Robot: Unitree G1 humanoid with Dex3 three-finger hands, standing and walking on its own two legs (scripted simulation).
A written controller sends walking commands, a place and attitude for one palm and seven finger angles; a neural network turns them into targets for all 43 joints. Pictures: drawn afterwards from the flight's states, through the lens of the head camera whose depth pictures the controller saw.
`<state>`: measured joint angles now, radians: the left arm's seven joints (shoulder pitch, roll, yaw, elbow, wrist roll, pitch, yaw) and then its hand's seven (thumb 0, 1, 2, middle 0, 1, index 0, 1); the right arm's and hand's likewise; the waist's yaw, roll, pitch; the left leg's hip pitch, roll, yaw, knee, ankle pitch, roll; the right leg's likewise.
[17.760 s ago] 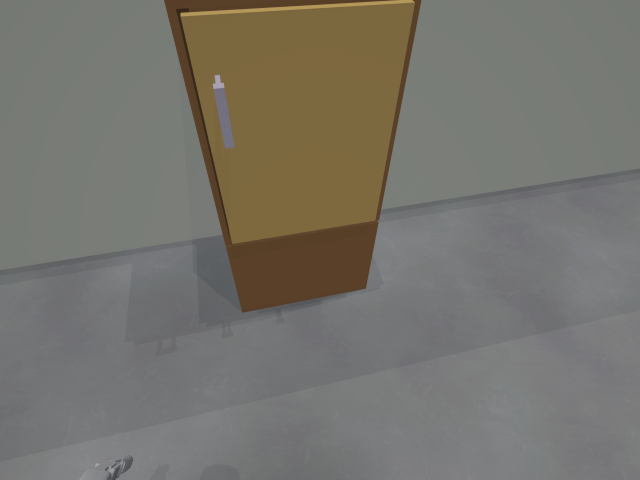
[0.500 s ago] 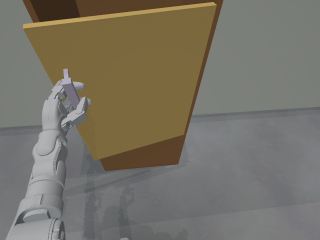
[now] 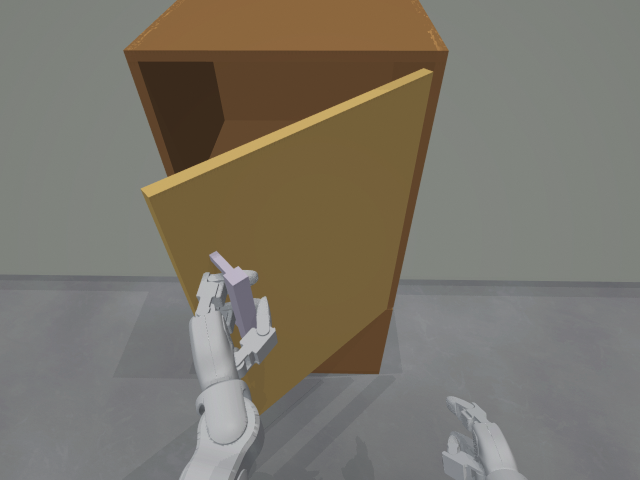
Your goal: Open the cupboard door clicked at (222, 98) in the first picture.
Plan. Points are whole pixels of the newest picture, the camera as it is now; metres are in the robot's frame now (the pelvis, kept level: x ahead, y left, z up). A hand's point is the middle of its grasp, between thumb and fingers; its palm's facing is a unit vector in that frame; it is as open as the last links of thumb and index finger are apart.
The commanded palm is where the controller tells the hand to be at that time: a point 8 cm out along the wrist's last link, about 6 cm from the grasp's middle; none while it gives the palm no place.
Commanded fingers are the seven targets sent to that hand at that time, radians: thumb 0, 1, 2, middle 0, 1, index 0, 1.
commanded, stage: open thumb and fingers to let go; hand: left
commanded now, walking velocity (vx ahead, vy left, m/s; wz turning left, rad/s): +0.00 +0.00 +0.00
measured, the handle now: (235, 299) +0.32 +0.12 +0.09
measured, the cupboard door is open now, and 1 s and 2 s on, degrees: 43 39 42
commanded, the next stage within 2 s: slide the hand sideways off the handle in 0.84 s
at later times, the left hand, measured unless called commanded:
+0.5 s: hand (263, 325) +0.28 +0.08 +0.08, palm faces +0.40 -0.92 +0.01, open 11.7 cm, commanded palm +0.24 +0.13 +0.08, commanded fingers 0.00 -0.50 0.30 -0.28 -1.05 -0.28 -1.05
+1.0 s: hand (254, 331) +0.28 +0.09 +0.08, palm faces +0.29 -0.96 +0.00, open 15.5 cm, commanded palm +0.24 +0.13 +0.08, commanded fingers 0.00 -0.50 0.30 -0.15 -0.30 -0.15 -0.30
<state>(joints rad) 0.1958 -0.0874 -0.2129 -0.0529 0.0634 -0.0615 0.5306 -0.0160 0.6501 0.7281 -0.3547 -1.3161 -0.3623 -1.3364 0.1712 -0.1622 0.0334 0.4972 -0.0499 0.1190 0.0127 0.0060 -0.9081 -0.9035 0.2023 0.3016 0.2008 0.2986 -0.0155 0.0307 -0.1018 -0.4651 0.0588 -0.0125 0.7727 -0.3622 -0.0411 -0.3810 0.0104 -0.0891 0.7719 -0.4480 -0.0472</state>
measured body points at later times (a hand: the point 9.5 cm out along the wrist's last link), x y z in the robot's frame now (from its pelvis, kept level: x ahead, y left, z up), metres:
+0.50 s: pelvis +0.01 -0.02 +0.00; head +0.01 -0.04 +0.45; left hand +0.26 +0.13 +0.08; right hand +0.17 -0.24 -0.11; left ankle +0.02 +0.15 -0.71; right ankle -0.03 -0.09 -0.71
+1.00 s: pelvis +0.00 +0.02 -0.01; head +0.01 +0.01 +0.44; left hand +0.26 +0.14 +0.08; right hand +0.18 -0.19 -0.10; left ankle +0.02 +0.15 -0.71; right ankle -0.03 -0.08 -0.71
